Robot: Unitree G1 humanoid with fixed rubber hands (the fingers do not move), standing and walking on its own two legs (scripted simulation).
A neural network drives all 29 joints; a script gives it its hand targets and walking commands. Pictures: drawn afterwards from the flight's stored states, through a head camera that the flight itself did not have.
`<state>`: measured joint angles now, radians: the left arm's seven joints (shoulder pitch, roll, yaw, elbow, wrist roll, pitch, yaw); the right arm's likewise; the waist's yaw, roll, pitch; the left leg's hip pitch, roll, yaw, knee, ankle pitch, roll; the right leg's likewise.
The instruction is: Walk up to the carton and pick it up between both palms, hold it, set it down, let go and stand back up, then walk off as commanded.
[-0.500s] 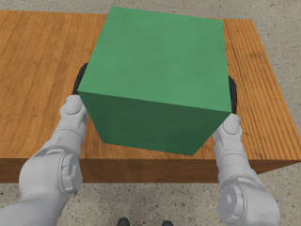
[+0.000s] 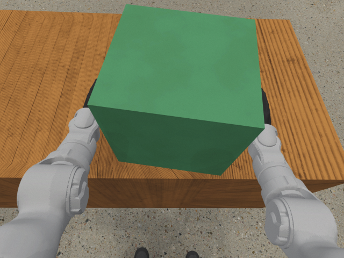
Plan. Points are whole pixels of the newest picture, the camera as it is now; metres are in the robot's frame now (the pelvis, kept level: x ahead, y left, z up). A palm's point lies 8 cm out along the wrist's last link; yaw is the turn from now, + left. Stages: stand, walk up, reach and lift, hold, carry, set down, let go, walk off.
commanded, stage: set down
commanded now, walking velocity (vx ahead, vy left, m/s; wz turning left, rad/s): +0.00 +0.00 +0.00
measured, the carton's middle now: (178, 99) +0.49 +0.01 +0.01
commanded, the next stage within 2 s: none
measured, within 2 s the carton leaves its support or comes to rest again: neither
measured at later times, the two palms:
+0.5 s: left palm (64, 109) +0.43 +0.26 +0.04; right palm (262, 124) +0.42 -0.19 +0.02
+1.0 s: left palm (45, 88) +0.43 +0.27 +0.11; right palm (288, 112) +0.41 -0.21 +0.09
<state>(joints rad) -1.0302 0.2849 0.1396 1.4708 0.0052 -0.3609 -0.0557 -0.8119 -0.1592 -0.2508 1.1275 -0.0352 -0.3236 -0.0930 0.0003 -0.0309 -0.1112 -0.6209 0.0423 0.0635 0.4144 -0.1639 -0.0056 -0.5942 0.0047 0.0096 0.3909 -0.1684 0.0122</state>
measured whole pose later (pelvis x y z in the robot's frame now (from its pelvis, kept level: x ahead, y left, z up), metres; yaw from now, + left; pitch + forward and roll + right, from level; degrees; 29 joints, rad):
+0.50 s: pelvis -0.03 +0.00 -0.02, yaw +0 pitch +25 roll +0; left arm -1.11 0.44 -0.14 1.55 -0.34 -0.36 -0.05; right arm -0.91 -0.25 -0.05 1.19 0.22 -0.24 -0.10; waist 0.00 -0.03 -0.16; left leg -0.81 0.04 0.06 0.56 -0.18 -0.01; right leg -0.79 0.00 0.01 0.55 -0.19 0.01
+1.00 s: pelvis -0.04 +0.00 -0.02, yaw +0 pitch +22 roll -1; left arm -1.11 0.50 -0.14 1.29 -0.35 -0.11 -0.05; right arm -0.92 -0.37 0.05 1.10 0.38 -0.09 -0.09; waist 0.00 -0.03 -0.22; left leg -0.79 0.05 0.06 0.57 -0.17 -0.01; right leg -0.76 0.00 0.01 0.56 -0.18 0.01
